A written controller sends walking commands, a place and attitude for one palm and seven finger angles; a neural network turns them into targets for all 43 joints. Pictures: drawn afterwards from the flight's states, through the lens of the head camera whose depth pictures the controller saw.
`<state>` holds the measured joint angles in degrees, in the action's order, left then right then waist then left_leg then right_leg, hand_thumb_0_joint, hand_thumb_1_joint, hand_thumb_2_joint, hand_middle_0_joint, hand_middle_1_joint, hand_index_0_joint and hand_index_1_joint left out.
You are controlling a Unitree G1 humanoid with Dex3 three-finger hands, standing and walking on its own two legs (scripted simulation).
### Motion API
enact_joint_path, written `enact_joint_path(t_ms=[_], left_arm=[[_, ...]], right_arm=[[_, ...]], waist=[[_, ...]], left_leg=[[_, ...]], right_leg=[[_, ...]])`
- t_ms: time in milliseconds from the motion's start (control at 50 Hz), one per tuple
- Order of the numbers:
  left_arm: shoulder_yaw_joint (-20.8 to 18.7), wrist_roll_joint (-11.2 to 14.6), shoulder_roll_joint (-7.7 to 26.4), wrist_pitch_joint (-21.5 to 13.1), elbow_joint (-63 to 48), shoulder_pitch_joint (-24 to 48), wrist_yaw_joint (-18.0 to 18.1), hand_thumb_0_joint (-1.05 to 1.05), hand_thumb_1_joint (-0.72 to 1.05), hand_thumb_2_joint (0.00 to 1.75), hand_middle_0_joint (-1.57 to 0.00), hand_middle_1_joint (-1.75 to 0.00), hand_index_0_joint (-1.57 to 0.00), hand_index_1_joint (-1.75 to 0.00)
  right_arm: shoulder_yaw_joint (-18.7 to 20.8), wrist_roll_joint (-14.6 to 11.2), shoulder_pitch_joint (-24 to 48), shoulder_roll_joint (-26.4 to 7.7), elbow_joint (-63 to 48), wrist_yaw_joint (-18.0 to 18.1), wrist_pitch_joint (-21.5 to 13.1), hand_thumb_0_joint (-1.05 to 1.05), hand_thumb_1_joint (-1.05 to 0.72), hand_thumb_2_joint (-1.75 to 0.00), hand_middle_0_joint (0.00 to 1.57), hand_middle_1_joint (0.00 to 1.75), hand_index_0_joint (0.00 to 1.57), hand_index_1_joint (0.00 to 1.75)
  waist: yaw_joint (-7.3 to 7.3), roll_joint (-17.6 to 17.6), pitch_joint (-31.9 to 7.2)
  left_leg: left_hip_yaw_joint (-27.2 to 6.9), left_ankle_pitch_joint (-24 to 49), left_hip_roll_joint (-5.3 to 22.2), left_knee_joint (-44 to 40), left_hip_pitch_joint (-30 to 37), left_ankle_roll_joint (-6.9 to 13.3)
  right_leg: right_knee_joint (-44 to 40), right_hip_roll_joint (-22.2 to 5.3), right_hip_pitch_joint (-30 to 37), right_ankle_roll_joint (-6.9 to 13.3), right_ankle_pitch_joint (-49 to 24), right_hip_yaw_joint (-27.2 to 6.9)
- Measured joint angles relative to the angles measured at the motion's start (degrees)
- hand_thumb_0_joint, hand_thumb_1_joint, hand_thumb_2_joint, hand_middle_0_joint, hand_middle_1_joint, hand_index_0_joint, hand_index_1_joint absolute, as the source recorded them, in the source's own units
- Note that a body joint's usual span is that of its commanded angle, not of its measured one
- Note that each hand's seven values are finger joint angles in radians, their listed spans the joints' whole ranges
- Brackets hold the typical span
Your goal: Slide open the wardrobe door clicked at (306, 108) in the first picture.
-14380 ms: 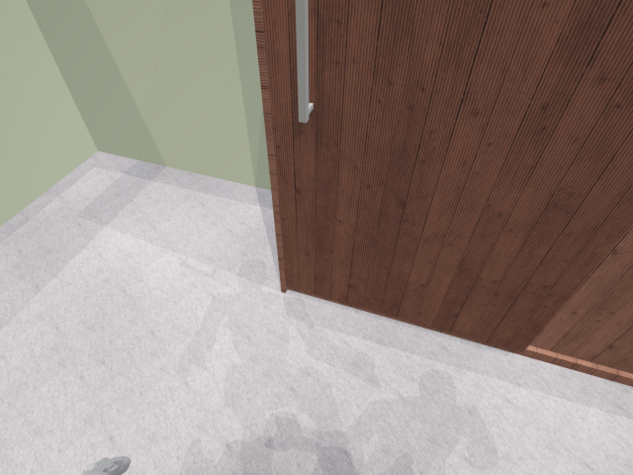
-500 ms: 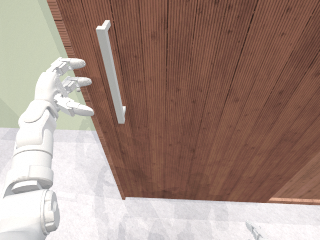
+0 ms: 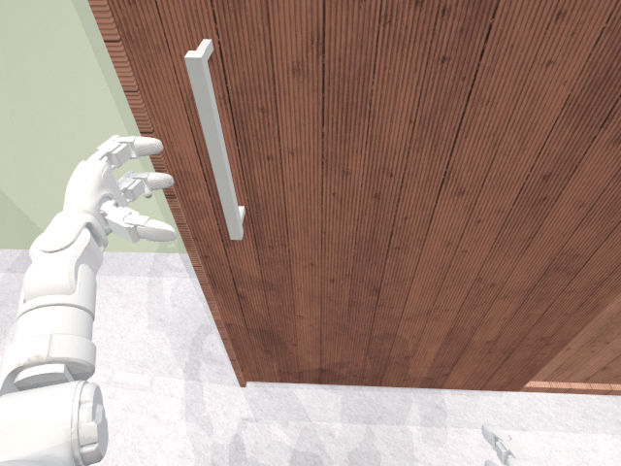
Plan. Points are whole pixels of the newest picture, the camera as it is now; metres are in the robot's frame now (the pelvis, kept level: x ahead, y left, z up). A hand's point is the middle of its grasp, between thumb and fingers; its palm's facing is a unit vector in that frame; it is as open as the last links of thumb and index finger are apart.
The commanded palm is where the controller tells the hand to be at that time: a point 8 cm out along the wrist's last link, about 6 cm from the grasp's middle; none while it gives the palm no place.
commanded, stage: move the hooked fingers beside the handle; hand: left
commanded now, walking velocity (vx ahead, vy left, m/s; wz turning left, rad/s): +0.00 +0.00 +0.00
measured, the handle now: (223, 154) +0.48 +0.14 +0.17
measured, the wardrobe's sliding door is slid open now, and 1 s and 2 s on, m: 0.00 0.00 0.00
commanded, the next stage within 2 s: feel for the door with the fingertips in 1.66 s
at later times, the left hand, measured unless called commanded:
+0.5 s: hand (150, 181) +0.39 +0.21 +0.19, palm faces +0.02 -1.00 -0.02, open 14.0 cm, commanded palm +0.37 +0.25 +0.18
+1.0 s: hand (158, 180) +0.41 +0.21 +0.18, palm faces +0.02 -1.00 -0.03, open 14.0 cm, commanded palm +0.38 +0.25 +0.18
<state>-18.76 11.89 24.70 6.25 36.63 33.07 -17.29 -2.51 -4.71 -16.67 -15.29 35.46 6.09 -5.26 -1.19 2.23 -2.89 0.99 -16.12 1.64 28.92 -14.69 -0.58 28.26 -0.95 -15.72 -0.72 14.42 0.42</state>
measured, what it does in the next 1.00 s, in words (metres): stands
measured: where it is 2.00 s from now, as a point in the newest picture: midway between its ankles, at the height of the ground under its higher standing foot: outside the picture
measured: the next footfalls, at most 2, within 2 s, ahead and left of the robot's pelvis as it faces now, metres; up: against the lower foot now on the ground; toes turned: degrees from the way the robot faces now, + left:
none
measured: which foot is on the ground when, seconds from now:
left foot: down 0.00-1.00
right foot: down 0.00-1.00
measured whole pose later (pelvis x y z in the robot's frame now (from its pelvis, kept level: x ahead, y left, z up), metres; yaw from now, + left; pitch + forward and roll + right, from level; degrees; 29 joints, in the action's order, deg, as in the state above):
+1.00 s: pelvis +0.00 +0.00 +0.00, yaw +0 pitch +2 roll +0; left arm -17.4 11.3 24.3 6.2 38.9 37.2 -15.9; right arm -2.9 -4.3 -16.3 -15.1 36.1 6.0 -4.5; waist -1.5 2.5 -3.1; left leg 0.6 -15.6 1.8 28.7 -15.2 -0.8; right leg 28.1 -0.8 -16.1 -0.4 14.0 0.8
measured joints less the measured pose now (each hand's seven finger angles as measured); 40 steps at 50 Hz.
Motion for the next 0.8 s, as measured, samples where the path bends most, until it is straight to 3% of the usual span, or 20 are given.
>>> enact_joint_path(t_ms=[120,200,300,480,580,680,800], left_arm=[[2.8,1.0,-2.8,-3.0,-5.4,0.2,0.0,-0.01,-0.51,0.30,-0.30,-1.20,-0.30,-1.20],[3.9,1.0,-3.6,-1.5,-2.9,3.5,0.7,-0.01,-0.51,0.30,-0.30,-1.20,-0.30,-1.20],[2.5,-0.4,-3.1,1.2,0.5,3.6,2.4,-0.01,-0.51,0.30,-0.30,-1.20,-0.30,-1.20],[0.0,-0.3,-3.1,-3.2,-6.8,-1.8,2.0,-0.01,-0.50,0.30,-0.30,-1.20,-0.30,-1.20],[2.3,0.8,-2.1,0.0,-5.6,-0.1,0.5,-0.01,-0.51,0.30,-0.30,-1.20,-0.30,-1.20],[4.0,0.8,-3.5,2.8,-4.5,-0.2,1.1,-0.01,-0.51,0.30,-0.30,-1.20,-0.30,-1.20],[3.7,-0.2,-5.6,-1.1,-6.2,0.5,3.6,-0.01,-0.51,0.30,-0.30,-1.20,-0.30,-1.20]], right_arm=[[0.2,0.1,0.0,-0.2,1.4,0.6,-1.2,0.02,-0.91,-0.90,0.20,0.30,0.21,0.30],[-0.2,0.1,1.1,0.0,2.2,0.4,-1.1,0.02,-0.91,-0.90,0.20,0.30,0.21,0.30],[-0.3,0.4,1.6,0.4,0.7,-0.5,0.0,0.02,-0.91,-0.90,0.20,0.30,0.21,0.30],[-0.2,0.6,-0.5,0.8,0.6,-0.2,0.0,0.02,-0.91,-0.90,0.20,0.30,0.21,0.30],[0.1,-0.1,-0.3,0.0,1.6,0.0,0.0,0.02,-0.91,-0.90,0.20,0.30,0.21,0.30],[0.4,0.0,1.2,-0.5,1.2,0.0,0.2,0.02,-0.91,-0.90,0.20,0.30,0.21,0.30],[-0.2,0.7,2.5,0.5,1.0,0.2,-0.5,0.02,-0.91,-0.90,0.20,0.30,0.20,0.30]], waist=[[1.15,-0.2,1.0],[0.80,-0.3,0.2],[-0.25,0.3,-0.5],[0.52,-0.4,0.3],[1.07,0.1,-0.3],[0.90,0.6,-0.1],[0.46,-0.3,1.0]], left_leg=[[-1.0,-0.2,-0.2,0.6,0.2,0.0],[-1.1,-0.1,-0.4,0.6,0.0,0.1],[-0.2,0.2,-0.4,0.1,-0.5,0.2],[0.1,-0.2,0.2,-0.4,1.4,-0.2],[-0.7,-0.1,0.0,-0.1,1.2,-0.1],[-0.9,0.2,-0.4,0.1,0.2,0.0],[-0.8,0.4,-0.2,0.1,0.3,-0.1]], right_leg=[[-0.2,-0.2,1.0,0.0,0.1,1.0],[-0.1,-0.4,0.7,-0.1,0.2,1.1],[0.3,-0.4,-0.5,-0.1,0.0,0.2],[-0.3,0.2,1.3,0.1,0.2,-0.1],[-0.5,0.0,1.6,0.1,0.2,0.7],[0.0,-0.4,0.6,0.0,0.1,0.9],[0.2,-0.2,0.5,0.1,-0.1,0.8]])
